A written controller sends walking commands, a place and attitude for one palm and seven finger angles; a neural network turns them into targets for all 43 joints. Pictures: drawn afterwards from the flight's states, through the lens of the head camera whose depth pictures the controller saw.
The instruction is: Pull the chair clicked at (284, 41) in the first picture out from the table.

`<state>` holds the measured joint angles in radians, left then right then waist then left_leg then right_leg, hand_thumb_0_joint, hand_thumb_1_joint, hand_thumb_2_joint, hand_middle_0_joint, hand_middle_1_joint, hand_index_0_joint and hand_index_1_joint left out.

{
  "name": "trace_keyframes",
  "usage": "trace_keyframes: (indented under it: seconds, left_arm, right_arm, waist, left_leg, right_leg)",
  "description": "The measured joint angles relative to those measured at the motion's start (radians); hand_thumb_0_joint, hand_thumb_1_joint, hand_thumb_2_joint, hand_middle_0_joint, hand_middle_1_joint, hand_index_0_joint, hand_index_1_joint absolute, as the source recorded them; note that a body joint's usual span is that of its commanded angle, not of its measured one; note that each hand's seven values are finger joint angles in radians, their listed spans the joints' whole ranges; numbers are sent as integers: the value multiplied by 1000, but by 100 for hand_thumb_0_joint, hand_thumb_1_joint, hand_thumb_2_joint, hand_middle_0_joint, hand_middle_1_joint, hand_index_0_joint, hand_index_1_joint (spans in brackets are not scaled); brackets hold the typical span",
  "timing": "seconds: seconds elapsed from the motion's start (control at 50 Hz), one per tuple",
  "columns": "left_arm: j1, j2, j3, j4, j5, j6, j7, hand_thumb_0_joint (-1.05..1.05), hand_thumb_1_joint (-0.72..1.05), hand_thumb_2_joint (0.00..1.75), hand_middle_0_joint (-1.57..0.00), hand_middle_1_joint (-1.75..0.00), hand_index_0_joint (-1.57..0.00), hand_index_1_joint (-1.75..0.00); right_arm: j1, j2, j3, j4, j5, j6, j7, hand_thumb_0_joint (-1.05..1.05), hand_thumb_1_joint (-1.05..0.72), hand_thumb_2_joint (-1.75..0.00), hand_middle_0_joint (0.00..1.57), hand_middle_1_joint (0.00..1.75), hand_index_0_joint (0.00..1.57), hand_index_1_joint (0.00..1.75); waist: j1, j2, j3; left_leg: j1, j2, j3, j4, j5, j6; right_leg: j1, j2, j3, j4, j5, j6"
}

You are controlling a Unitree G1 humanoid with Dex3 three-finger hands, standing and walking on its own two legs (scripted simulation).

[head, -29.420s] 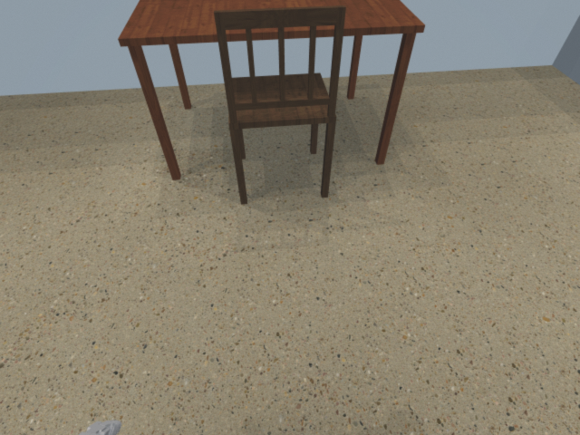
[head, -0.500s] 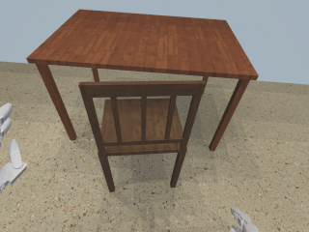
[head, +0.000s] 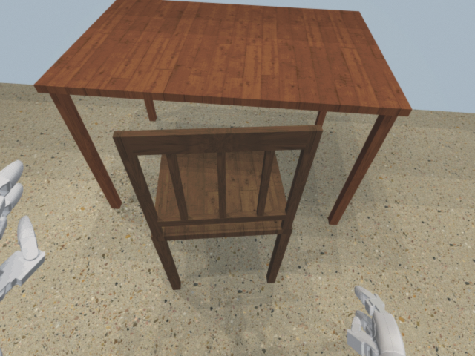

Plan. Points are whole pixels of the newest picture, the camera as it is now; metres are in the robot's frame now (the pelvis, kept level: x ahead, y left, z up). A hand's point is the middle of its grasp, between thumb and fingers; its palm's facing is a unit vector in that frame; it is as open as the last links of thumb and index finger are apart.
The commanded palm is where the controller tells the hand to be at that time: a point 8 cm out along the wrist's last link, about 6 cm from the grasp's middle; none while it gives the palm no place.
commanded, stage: stop stepping back and stand still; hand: left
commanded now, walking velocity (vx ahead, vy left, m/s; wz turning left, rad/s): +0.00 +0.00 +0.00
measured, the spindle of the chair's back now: (221, 187) +0.51 +0.08 -0.10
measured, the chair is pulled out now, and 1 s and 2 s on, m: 0.13 0.13 0.13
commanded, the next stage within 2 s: let the arm hang, fingers relaxed in 0.28 s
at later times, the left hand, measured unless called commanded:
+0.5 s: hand (88, 295) +0.20 +0.26 -0.01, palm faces +0.20 -0.87 -0.45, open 7.4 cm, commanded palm none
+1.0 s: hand out of the picture -0.03 +0.19 -0.17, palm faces +0.01 -0.98 -0.22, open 7.3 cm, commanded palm none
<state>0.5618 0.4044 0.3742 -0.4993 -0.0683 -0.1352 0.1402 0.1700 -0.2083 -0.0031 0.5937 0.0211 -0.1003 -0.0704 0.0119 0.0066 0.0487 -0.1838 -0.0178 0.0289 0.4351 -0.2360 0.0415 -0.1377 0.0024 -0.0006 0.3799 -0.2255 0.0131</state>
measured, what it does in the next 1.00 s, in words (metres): stands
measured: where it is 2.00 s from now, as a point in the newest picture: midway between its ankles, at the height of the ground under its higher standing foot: outside the picture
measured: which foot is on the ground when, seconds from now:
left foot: down 0.00-1.00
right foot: down 0.00-1.00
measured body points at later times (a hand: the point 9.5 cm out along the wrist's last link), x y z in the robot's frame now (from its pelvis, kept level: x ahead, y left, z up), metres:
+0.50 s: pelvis +0.01 +0.00 -0.01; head +0.01 -0.02 +0.44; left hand +0.19 +0.31 +0.02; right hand +0.17 -0.25 -0.12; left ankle +0.00 +0.09 -0.74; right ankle -0.01 -0.13 -0.74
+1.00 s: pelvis +0.00 +0.01 +0.00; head +0.03 +0.00 +0.45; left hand -0.03 +0.24 -0.15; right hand -0.03 -0.21 -0.16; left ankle +0.00 +0.09 -0.74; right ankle -0.01 -0.13 -0.74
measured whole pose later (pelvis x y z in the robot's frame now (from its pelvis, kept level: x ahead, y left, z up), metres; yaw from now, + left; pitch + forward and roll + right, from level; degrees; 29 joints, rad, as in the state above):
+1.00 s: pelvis +0.00 +0.01 +0.00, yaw +0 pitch -1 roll -1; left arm 0.29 0.17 -0.01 1.14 0.00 0.02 0.03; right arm 0.31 -0.15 -0.01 1.11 -0.01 0.02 -0.03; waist -0.01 0.02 0.08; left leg -0.17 -0.04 0.03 0.39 -0.21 0.05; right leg -0.14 -0.02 0.00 0.37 -0.22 0.02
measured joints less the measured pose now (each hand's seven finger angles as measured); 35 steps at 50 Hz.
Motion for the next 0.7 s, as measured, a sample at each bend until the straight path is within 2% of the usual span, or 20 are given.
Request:
trace_keyframes:
  seconds: [0.38, 0.42, 0.44, 0.52, 0.56, 0.6, 0.64, 0.66, 0.7]
  left_arm:
    - [14, 5, -4, 17, -12, 18, -1, 2, 89, 90, -21, -31, -21, -30]
    - [-59, 12, -65, 170, 32, -22, -32, 1, 89, 90, -21, -31, -21, -30]
    - [-114, 5, -108, 291, 51, -8, -56, 1, 89, 90, -20, -31, -21, -30]
    - [-280, -90, -245, 826, 81, 119, -101, 0, 90, 90, -20, -30, -20, -30]
    - [-314, -142, -295, 1047, 82, 167, -108, 1, 90, 90, -19, -30, -20, -30]
    - [-320, -193, -342, 1218, 80, 193, -116, 1, 91, 90, -19, -30, -20, -30]
    - [-311, -242, -380, 1342, 76, 201, -125, 1, 91, 90, -19, -30, -20, -30]
    - [-308, -259, -369, 1385, 65, 193, -110, 0, 94, 90, -20, -30, -20, -30]
    - [-309, -246, -350, 1440, 62, 176, -98, -2, 101, 90, -21, -30, -21, -30]
  right_arm:
    - [5, -9, -11, 2, 8, 41, -7, 1, -90, -90, 20, 30, 21, 30]
    - [-2, -28, -27, 65, -1, -10, 36, 1, -90, -90, 20, 30, 20, 30]
    - [-9, -43, -31, 99, -9, -6, 55, 1, -90, -90, 20, 30, 20, 30]
    - [-22, -60, -30, 200, -34, 68, 83, 1, -91, -90, 20, 30, 20, 30]
    - [-12, -44, -23, 233, -42, 93, 82, 1, -91, -90, 20, 30, 20, 30]
    - [5, -24, -14, 268, -46, 109, 78, 1, -91, -90, 20, 30, 20, 30]
    - [27, -5, -3, 307, -46, 116, 72, 1, -91, -90, 20, 30, 20, 30]
    - [41, 5, 1, 328, -44, 117, 68, 1, -91, -90, 20, 30, 20, 29]
    - [69, 24, 6, 371, -41, 119, 59, 1, -91, -90, 20, 30, 20, 29]
  waist:
    - [-6, 14, 0]
    - [-3, 29, -28]
    - [-2, 40, -45]
    - [-19, 59, -80]
    - [-31, 44, -71]
    - [-39, 21, -51]
    - [-41, -3, -28]
    - [-39, -14, -18]
    - [-27, -29, 2]
  left_leg:
    - [9, 3, -6, -12, -8, -5]
    - [-40, -5, -16, 29, -17, -3]
    - [-66, -12, -21, 57, -27, 0]
    - [-116, -29, -30, 139, -66, 9]
    - [-108, -30, -25, 145, -64, -1]
    - [-86, -27, -18, 131, -66, 4]
    - [-63, -22, -12, 102, -56, 7]
    - [-55, -19, -13, 87, -47, 6]
    - [-42, -12, -18, 59, -29, 2]
  right_leg:
    - [13, 4, -5, -19, -5, -4]
    - [-35, -5, -20, 32, -24, -4]
    - [-62, -12, -26, 68, -43, -2]
    - [-116, -30, -36, 172, -100, 6]
    - [-114, -32, -31, 190, -110, 6]
    - [-98, -29, -23, 178, -104, 6]
    - [-76, -23, -16, 146, -87, 4]
    - [-66, -20, -17, 126, -75, 2]
    - [-46, -13, -22, 84, -51, -3]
